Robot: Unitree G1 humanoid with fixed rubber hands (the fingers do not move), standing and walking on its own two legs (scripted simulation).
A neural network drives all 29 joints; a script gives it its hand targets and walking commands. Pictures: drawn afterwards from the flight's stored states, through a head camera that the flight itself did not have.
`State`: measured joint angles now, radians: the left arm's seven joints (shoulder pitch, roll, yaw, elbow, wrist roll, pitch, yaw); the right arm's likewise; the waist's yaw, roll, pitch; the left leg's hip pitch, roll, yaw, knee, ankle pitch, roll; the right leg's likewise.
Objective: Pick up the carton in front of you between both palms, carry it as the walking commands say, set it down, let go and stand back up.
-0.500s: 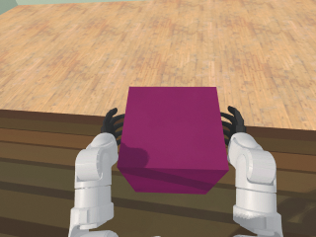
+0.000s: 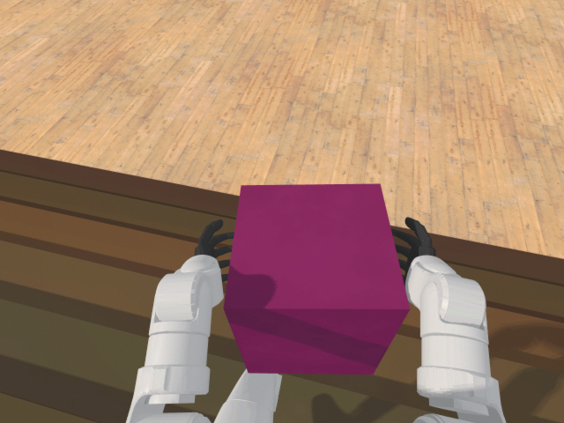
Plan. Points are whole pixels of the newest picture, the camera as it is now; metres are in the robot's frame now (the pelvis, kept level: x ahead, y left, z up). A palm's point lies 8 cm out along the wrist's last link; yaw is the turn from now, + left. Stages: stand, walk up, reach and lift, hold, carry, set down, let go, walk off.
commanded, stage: carry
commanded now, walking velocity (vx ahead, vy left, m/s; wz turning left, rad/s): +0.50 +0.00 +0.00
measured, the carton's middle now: (310, 284) +0.32 +0.04 -0.03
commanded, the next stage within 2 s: none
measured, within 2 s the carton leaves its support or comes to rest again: neither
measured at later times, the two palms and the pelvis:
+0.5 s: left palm (275, 130) +0.74 +0.16 -0.08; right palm (401, 139) +0.74 -0.14 -0.07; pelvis +0.42 +0.02 -0.19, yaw +1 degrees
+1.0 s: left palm (293, 96) +1.11 +0.17 -0.24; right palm (380, 107) +1.10 -0.13 -0.24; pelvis +0.78 +0.02 -0.35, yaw +2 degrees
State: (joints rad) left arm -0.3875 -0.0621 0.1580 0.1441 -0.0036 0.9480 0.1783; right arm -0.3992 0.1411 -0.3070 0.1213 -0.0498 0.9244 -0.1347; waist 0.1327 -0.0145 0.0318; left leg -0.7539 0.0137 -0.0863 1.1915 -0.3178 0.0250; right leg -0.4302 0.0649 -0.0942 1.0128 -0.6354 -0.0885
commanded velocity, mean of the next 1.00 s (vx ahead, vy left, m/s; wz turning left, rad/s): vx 0.50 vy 0.00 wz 0.00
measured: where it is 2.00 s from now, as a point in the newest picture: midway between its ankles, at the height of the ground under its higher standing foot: (323, 202)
